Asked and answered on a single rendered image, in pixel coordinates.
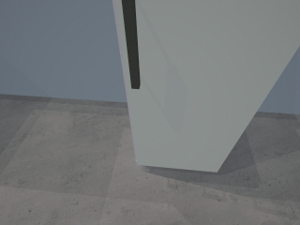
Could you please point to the handle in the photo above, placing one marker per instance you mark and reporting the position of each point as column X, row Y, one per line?
column 130, row 23

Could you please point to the fridge door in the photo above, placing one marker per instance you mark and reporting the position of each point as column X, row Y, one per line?
column 206, row 67

